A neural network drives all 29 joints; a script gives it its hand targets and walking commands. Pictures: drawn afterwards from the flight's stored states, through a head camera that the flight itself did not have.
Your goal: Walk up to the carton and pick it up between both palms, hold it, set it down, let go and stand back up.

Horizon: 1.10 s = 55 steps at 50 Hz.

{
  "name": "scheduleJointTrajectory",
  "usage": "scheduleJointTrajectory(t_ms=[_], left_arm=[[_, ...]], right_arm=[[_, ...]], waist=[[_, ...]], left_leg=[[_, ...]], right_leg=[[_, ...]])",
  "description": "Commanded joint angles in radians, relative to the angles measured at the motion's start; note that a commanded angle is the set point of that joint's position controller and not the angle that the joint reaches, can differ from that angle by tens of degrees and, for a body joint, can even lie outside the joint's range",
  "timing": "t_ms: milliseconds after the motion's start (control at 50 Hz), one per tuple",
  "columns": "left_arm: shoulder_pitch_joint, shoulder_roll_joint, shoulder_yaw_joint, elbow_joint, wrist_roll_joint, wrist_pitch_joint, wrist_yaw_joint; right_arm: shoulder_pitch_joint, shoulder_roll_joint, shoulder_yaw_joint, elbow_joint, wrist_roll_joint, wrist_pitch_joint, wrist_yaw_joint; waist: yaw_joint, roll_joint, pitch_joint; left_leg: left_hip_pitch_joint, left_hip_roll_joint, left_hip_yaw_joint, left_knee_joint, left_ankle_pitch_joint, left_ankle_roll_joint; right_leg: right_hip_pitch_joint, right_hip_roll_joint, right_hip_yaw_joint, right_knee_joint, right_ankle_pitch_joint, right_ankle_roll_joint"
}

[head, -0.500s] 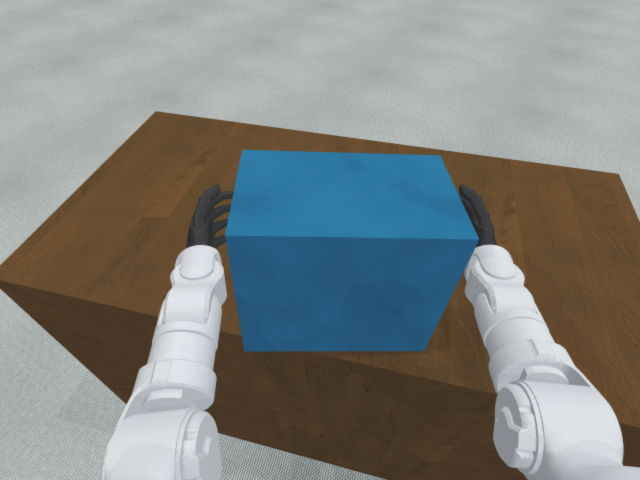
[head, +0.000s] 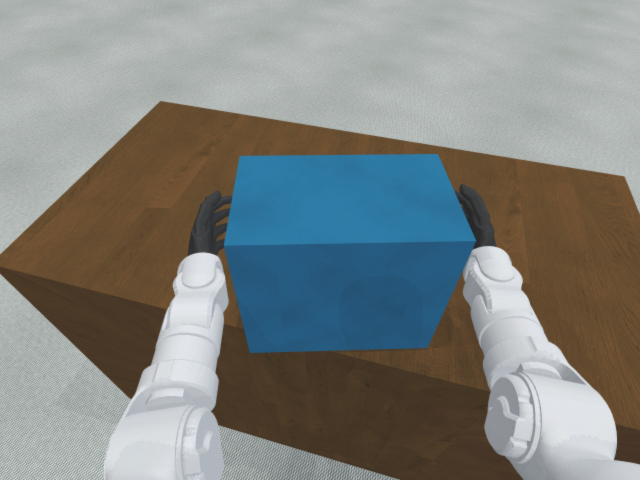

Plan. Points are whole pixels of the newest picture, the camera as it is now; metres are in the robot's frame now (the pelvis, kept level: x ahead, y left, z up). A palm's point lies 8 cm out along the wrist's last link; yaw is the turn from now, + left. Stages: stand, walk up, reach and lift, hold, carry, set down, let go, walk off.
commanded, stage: set down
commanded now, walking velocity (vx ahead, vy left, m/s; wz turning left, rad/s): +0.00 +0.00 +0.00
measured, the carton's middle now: (339, 258) +0.41 +0.02 +0.04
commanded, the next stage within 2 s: none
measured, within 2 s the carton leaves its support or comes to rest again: neither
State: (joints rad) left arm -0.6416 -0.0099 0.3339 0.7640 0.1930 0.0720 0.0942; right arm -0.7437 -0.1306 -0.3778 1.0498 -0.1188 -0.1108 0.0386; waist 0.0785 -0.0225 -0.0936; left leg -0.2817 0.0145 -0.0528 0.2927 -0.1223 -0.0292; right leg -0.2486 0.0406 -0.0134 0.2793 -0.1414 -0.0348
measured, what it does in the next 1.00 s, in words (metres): stands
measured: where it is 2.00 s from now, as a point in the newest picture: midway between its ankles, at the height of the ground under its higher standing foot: outside the picture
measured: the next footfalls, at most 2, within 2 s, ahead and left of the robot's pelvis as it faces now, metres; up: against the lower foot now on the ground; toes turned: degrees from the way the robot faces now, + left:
none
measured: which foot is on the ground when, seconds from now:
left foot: down 0.00-1.00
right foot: down 0.00-1.00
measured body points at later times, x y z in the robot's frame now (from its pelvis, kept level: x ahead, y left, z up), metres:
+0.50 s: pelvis +0.00 +0.00 +0.00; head +0.02 +0.01 +0.45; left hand +0.39 +0.20 +0.08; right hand +0.42 -0.16 +0.08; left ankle +0.01 +0.13 -0.75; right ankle -0.01 -0.09 -0.75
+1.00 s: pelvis +0.00 +0.00 +0.00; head +0.03 +0.01 +0.45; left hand +0.39 +0.20 +0.07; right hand +0.42 -0.16 +0.08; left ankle +0.01 +0.13 -0.75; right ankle -0.01 -0.09 -0.75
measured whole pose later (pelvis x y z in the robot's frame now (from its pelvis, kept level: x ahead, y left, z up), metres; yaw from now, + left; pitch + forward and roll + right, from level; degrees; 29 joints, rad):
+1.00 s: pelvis +0.00 +0.00 +0.00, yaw -1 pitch +4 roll +0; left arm -0.60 -0.08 0.46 0.67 0.31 0.01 0.03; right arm -0.70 -0.04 -0.56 0.94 -0.28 -0.19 0.10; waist 0.07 -0.03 -0.03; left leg -0.24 0.02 0.00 0.28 -0.13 -0.02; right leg -0.22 0.02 -0.03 0.30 -0.16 -0.03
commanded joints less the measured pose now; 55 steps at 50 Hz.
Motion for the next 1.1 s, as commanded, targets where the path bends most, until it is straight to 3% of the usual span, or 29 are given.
scheduleJointTrajectory(t_ms=[0, 420, 740, 920, 1000, 1040, 1080], left_arm=[[-0.611, -0.51, -0.302, -0.141, 0.001, -0.062, -0.101], [-0.512, -0.474, -0.206, -0.078, 0.076, -0.072, -0.113], [-0.41, -0.451, -0.137, -0.067, 0.125, -0.059, -0.135], [-0.366, -0.428, -0.126, -0.078, 0.138, -0.054, -0.132], [-0.36, -0.363, -0.101, -0.087, 0.136, -0.051, -0.118], [-0.343, -0.257, -0.085, -0.091, 0.123, -0.056, -0.086], [-0.334, -0.048, -0.073, -0.088, 0.07, -0.074, -0.02]], right_arm=[[-0.629, 0.464, 0.248, -0.156, -0.038, -0.087, 0.156], [-0.502, 0.453, 0.132, -0.092, -0.149, -0.087, 0.173], [-0.398, 0.452, 0.081, -0.088, -0.217, -0.072, 0.176], [-0.366, 0.414, 0.073, -0.102, -0.219, -0.073, 0.183], [-0.346, 0.342, 0.058, -0.095, -0.212, -0.063, 0.175], [-0.326, 0.209, 0.032, -0.095, -0.19, -0.067, 0.153], [-0.327, -0.045, 0.028, -0.085, -0.104, -0.08, 0.099]], waist=[[-0.009, 0.012, -0.507], [-0.01, -0.003, -0.368], [-0.023, -0.028, -0.264], [-0.017, -0.011, -0.242], [-0.01, -0.016, -0.238], [-0.009, -0.005, -0.266], [0.001, 0.011, -0.333]], left_leg=[[0.16, -0.011, 0.122, 0.018, 0.268, -0.025], [0.149, -0.004, 0.145, -0.011, 0.158, 0.0], [0.134, -0.008, 0.157, -0.031, 0.106, 0.023], [0.151, -0.006, 0.155, -0.02, 0.133, 0.022], [0.154, -0.004, 0.159, -0.025, 0.12, 0.022], [0.176, -0.004, 0.16, -0.01, 0.149, 0.013], [0.193, 0.0, 0.16, 0.024, 0.22, -0.004]], right_leg=[[0.245, -0.022, -0.064, 0.022, 0.31, 0.055], [0.165, -0.027, -0.07, -0.008, 0.131, 0.054], [0.167, -0.035, -0.069, -0.01, 0.104, 0.069], [0.139, -0.034, -0.072, -0.011, 0.098, 0.064], [0.134, -0.032, -0.068, -0.01, 0.079, 0.066], [0.118, -0.025, -0.067, -0.003, 0.09, 0.066], [0.103, -0.011, -0.056, 0.018, 0.147, 0.063]])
